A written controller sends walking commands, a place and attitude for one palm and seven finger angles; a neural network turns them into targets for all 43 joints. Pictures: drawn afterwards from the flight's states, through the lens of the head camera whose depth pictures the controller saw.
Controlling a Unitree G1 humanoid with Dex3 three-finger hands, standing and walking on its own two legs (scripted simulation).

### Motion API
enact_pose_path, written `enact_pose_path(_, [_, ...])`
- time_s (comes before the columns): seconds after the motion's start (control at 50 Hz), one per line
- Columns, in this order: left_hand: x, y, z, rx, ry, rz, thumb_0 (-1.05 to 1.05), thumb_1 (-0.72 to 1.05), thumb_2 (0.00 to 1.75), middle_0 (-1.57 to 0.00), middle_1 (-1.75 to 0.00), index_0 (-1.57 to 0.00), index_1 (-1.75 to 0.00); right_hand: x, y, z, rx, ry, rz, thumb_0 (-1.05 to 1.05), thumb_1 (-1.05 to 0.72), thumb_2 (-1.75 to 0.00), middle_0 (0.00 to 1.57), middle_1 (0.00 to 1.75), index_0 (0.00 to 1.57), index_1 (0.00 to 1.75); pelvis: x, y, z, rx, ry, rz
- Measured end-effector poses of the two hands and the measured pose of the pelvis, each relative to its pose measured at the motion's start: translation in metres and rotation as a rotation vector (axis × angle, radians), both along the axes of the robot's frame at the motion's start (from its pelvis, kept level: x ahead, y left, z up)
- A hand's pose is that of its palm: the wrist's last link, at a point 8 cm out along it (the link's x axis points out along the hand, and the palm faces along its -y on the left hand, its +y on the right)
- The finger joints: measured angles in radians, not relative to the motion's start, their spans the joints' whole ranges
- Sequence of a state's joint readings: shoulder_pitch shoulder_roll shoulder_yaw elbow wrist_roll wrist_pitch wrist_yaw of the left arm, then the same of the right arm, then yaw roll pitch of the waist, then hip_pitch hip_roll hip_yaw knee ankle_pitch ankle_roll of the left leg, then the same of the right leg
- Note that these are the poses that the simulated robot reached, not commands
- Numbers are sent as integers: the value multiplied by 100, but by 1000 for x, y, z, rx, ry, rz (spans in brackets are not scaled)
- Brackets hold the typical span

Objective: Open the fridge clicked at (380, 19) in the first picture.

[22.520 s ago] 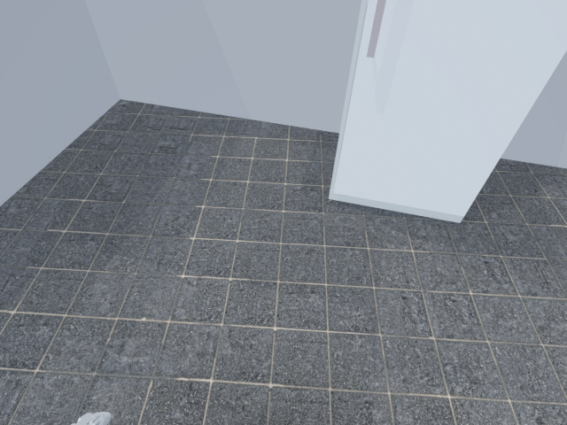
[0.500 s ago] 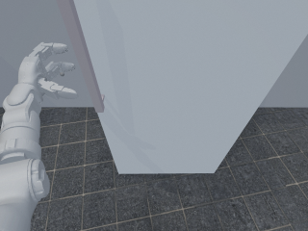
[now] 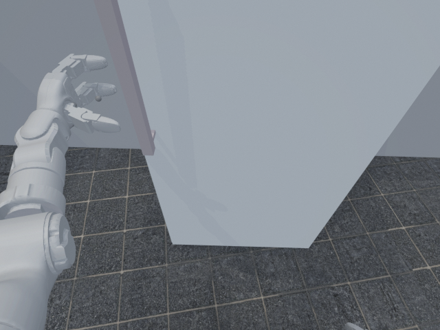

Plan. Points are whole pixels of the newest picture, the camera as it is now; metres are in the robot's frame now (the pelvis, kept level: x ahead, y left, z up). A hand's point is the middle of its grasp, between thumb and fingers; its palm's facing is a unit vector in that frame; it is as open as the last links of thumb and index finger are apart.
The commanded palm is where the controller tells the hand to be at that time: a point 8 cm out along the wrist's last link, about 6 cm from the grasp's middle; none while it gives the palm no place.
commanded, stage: feel for the door with the fingertips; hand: left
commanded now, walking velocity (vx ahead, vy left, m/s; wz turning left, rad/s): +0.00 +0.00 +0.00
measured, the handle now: (124, 46) +0.52 +0.15 +0.25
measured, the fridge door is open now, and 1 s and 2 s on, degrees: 0 0 0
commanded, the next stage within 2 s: slide the fingers in behind the handle in 0.94 s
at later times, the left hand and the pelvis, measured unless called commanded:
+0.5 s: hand (116, 97) +0.47 +0.18 +0.18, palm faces -0.05 -1.00 +0.03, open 14.0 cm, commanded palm +0.44 +0.23 +0.18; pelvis +0.00 +0.01 +0.00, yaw -1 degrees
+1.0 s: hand (117, 91) +0.48 +0.17 +0.19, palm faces -0.03 -1.00 +0.00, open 13.9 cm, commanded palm +0.47 +0.23 +0.18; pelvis -0.01 +0.00 +0.00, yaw +0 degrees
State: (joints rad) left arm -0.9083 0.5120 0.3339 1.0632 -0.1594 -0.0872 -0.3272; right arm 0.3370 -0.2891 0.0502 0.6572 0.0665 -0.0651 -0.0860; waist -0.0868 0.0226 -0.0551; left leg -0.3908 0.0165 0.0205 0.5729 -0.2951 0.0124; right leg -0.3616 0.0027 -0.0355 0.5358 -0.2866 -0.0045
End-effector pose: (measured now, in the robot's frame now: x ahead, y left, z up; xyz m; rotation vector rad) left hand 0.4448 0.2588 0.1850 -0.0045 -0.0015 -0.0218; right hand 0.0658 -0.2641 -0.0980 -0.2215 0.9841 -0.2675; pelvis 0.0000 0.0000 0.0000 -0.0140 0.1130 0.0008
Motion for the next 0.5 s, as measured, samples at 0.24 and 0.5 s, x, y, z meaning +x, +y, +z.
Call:
enact_pose_path(0.24, [1, 8, -3, -8, -11, -24, -1, -51, 30, -30, -120, -30, -120, -34, -4, -3, -16, 102, -47, 1, -91, -89, 21, 30, 20, 30, 3, 2, 0, -5, 9, -5])
enact_pose_path(0.5, [7, -28, -4, -25, -19, -32, -1, -51, 30, -30, -120, -30, -120, -10, 11, -2, 22, 15, -22, 1, -91, -89, 20, 30, 20, 30, 5, 8, 0, -3, 2, -14])
